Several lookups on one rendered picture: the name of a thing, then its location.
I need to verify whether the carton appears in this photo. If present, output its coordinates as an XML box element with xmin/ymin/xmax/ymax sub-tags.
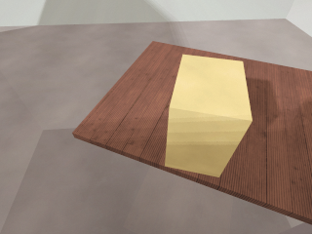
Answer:
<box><xmin>165</xmin><ymin>55</ymin><xmax>253</xmax><ymax>177</ymax></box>

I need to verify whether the table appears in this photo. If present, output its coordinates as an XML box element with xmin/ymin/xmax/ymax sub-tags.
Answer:
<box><xmin>72</xmin><ymin>41</ymin><xmax>312</xmax><ymax>234</ymax></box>

